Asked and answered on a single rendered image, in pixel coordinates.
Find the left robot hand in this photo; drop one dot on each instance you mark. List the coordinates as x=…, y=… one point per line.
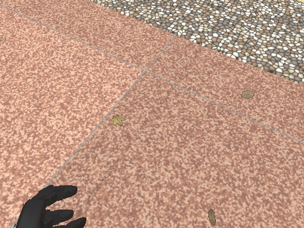
x=35, y=215

